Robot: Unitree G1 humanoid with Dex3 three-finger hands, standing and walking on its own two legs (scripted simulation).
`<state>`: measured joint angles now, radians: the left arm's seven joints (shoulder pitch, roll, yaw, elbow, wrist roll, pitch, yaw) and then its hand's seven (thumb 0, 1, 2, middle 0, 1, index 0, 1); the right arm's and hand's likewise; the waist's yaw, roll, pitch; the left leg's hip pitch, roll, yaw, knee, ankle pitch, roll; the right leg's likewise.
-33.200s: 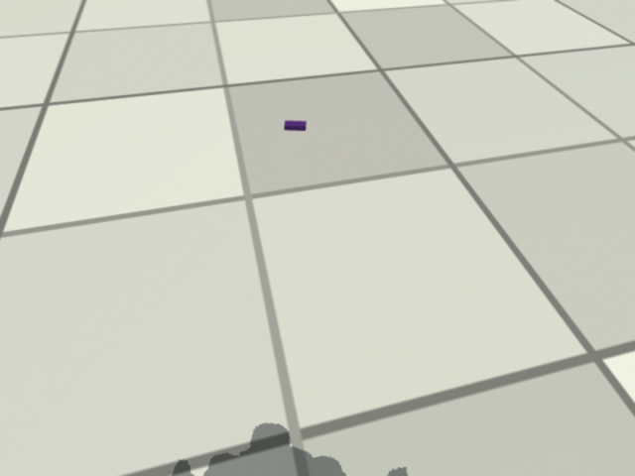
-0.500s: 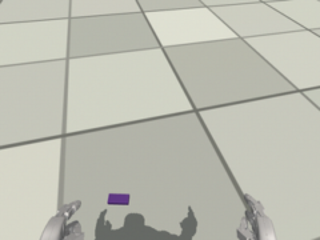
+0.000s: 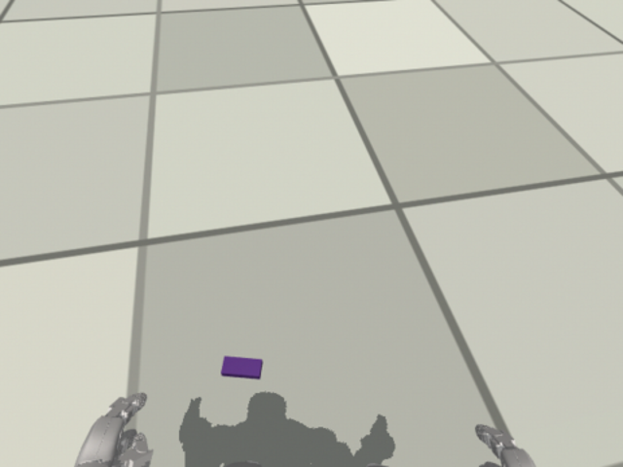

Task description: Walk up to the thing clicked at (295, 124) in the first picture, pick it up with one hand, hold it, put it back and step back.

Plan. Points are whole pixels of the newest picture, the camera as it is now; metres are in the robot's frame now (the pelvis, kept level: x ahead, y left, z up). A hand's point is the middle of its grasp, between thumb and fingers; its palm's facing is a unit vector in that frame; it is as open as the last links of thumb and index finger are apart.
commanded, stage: stand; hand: left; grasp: from above
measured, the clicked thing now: (242, 367) +0.48 +0.21 -0.72
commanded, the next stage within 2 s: none
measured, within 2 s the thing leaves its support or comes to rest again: neither
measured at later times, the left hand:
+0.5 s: hand out of the picture +0.05 +0.23 -0.12, palm faces +0.04 -0.95 -0.32, open 7.4 cm
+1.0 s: hand out of the picture +0.06 +0.24 -0.12, palm faces +0.03 -0.94 -0.33, open 7.4 cm
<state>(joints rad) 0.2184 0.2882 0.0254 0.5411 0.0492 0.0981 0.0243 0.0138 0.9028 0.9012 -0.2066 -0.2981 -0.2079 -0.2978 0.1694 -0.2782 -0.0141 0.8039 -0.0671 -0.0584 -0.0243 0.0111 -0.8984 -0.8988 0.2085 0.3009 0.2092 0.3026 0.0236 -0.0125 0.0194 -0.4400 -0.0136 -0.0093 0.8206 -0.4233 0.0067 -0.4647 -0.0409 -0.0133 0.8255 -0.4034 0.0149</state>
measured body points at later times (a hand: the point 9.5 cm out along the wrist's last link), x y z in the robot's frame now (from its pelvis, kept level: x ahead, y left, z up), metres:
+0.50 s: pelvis +0.01 +0.00 +0.04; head +0.01 +0.00 +0.49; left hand +0.05 +0.28 -0.10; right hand +0.08 -0.27 -0.11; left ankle +0.00 +0.12 -0.70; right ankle +0.02 -0.13 -0.70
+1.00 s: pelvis +0.00 +0.00 +0.04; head +0.00 -0.01 +0.49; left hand +0.05 +0.29 -0.09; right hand +0.07 -0.29 -0.10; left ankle +0.00 +0.12 -0.70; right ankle +0.02 -0.13 -0.70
